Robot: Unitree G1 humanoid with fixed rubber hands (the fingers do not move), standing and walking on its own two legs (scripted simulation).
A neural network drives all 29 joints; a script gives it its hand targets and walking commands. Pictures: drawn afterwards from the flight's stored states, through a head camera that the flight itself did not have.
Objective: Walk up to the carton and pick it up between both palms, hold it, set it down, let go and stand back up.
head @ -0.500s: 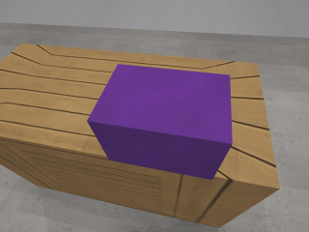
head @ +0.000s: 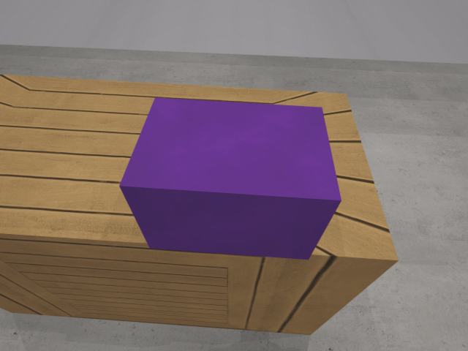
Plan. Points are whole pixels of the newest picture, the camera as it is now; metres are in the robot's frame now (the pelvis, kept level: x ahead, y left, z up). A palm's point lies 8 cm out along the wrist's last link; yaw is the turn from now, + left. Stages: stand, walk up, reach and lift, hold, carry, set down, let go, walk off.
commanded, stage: walk up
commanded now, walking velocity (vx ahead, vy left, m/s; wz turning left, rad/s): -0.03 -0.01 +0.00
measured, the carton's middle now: (233, 180) +0.40 +0.02 +0.06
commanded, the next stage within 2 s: none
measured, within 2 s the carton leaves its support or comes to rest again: neither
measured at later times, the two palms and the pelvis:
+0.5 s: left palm out of the picture -0.02 +0.27 -0.16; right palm out of the picture +0.01 -0.22 -0.13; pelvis -0.03 +0.03 -0.01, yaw +2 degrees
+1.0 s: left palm out of the picture -0.04 +0.26 -0.14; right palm out of the picture -0.01 -0.16 -0.13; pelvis -0.03 +0.06 +0.01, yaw +0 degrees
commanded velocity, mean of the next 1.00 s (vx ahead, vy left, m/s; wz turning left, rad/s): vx -0.03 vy -0.01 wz -0.02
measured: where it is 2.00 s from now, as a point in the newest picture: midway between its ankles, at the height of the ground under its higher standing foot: outside the picture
